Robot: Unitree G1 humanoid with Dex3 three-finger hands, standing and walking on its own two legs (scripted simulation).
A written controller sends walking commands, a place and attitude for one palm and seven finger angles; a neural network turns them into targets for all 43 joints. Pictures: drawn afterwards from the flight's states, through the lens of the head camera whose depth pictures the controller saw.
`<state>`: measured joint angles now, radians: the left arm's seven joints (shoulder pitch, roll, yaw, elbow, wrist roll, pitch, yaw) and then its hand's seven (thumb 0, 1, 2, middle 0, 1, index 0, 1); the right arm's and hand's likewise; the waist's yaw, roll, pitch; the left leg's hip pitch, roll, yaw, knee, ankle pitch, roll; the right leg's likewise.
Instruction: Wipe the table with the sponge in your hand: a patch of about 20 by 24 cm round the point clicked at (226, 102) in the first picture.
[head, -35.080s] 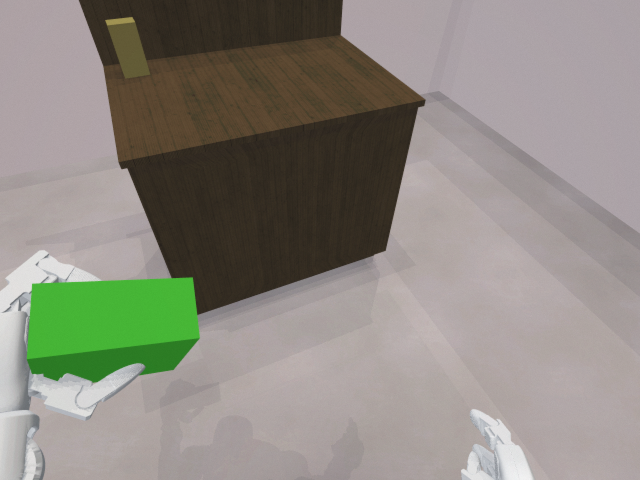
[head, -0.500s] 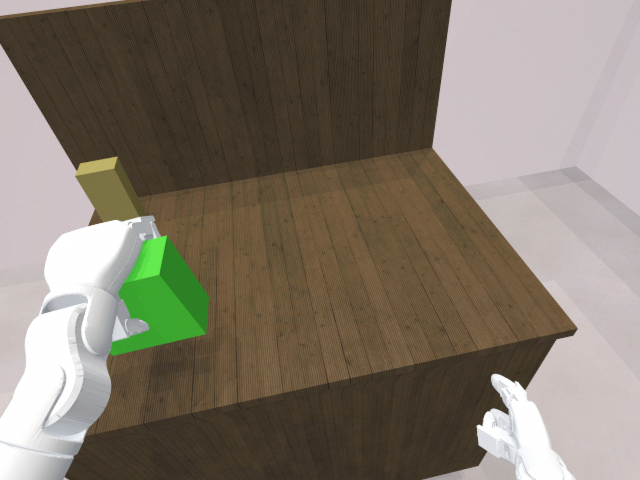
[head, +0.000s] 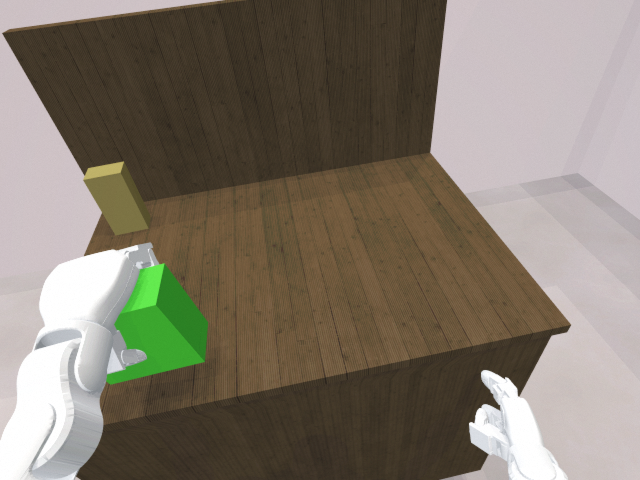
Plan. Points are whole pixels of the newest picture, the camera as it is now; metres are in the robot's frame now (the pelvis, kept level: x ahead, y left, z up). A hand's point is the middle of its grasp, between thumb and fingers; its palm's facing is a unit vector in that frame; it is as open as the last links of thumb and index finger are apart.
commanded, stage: bring the sponge back beside the body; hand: left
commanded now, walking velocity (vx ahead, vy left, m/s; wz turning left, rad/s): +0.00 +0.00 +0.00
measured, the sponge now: (145, 336) +0.23 +0.27 +0.09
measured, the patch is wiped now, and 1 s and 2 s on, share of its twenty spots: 1.00 1.00 1.00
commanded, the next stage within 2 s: step back with the hand held close in 0.80 s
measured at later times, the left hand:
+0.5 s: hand (100, 350) +0.19 +0.29 +0.13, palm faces +0.10 -0.10 -0.99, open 10.2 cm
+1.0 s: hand (115, 343) +0.19 +0.27 +0.13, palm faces +0.23 -0.59 -0.78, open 10.3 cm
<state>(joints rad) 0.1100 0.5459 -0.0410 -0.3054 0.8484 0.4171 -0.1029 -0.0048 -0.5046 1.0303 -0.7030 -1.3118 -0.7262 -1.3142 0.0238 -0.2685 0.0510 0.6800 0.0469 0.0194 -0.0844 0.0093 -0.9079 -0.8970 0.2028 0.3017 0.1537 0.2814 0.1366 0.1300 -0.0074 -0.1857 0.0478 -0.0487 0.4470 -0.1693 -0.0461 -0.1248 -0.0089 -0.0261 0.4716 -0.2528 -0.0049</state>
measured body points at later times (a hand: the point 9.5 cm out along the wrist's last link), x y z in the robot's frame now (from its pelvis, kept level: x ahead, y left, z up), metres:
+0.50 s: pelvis +0.00 +0.00 +0.00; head -0.04 -0.04 +0.45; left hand +0.18 +0.29 +0.18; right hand +0.25 -0.19 -0.07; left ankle +0.05 +0.16 -0.74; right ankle +0.01 -0.12 -0.74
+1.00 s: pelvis -0.01 +0.01 +0.00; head -0.04 -0.02 +0.45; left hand +0.17 +0.30 +0.18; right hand +0.24 -0.18 -0.06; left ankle +0.05 +0.15 -0.74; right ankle +0.01 -0.12 -0.74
